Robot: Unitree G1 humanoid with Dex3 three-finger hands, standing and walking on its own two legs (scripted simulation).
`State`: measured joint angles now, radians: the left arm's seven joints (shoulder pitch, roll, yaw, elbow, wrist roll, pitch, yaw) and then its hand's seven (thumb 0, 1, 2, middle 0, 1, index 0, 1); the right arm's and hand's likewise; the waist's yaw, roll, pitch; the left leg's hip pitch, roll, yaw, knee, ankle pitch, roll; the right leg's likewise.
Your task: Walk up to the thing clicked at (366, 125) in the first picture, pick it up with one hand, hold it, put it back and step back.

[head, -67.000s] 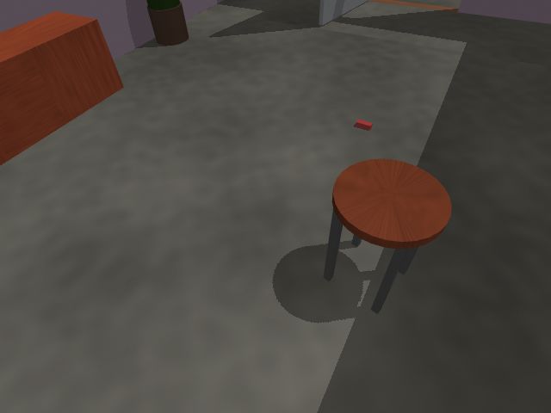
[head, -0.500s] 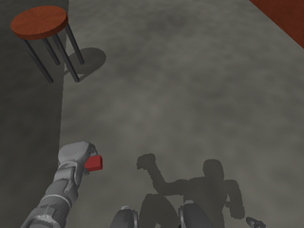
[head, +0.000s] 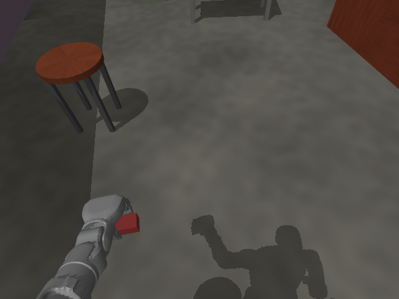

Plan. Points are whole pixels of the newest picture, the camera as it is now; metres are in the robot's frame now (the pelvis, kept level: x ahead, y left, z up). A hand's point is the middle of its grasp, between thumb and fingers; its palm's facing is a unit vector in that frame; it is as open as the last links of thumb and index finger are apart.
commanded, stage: hold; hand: left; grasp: from above
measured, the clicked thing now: (119, 225) +0.33 +0.22 -0.12
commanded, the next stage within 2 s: crouch in 1.90 s
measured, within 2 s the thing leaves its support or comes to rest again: neither
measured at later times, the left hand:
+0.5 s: hand (106, 218) +0.32 +0.22 -0.04, palm faces -0.44 -0.05 -0.90, open 6.9 cm
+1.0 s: hand (103, 224) +0.30 +0.21 -0.02, palm faces -0.43 -0.05 -0.90, open 6.8 cm
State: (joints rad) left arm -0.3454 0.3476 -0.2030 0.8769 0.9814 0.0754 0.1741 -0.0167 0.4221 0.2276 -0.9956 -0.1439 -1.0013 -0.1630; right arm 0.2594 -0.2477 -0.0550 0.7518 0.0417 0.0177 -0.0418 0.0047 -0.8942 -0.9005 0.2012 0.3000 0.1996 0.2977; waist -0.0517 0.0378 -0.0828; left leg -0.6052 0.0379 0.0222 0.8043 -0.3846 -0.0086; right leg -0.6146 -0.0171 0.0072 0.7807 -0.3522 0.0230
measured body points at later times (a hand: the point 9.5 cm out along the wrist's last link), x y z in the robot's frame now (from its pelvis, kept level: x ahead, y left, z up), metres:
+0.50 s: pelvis +0.01 +0.00 +0.02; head +0.03 -0.02 +0.47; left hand +0.34 +0.22 +0.02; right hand +0.11 -0.27 -0.11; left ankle +0.01 +0.12 -0.70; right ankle +0.02 -0.14 -0.70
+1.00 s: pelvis +0.00 +0.00 +0.03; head +0.01 -0.03 +0.48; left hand +0.32 +0.21 +0.03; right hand +0.12 -0.26 -0.09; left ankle +0.01 +0.12 -0.70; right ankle +0.02 -0.14 -0.70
